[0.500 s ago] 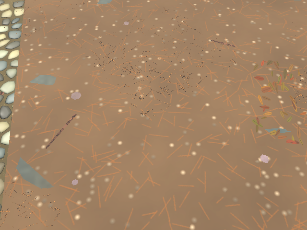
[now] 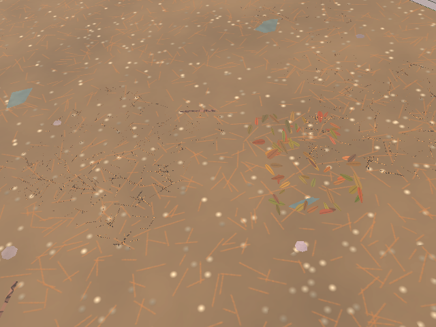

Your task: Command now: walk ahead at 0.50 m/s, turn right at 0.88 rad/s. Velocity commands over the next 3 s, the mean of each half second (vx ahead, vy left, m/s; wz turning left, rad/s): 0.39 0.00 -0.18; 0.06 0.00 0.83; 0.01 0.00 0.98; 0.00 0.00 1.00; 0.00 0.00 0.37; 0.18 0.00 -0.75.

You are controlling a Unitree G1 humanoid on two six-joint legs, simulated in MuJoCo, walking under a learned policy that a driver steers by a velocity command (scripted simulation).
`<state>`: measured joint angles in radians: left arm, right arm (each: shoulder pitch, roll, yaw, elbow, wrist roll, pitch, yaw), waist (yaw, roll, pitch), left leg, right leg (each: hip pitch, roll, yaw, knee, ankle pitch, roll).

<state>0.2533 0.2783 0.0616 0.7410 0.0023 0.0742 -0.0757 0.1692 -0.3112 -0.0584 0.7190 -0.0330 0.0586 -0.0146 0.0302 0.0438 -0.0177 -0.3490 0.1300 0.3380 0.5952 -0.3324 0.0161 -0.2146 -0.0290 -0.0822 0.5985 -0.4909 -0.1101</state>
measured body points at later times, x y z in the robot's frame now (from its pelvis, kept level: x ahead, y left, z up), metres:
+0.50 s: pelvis +0.19 -0.02 -0.01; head +0.24 -0.03 +0.44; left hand +0.27 +0.24 -0.14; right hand +0.31 -0.29 -0.13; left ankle +0.28 +0.03 -0.73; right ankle +0.02 -0.11 -0.63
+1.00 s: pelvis +0.28 -0.08 +0.01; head +0.33 -0.09 +0.46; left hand +0.33 +0.23 -0.06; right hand +0.52 -0.31 -0.10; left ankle +0.23 +0.02 -0.65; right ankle +0.36 -0.17 -0.73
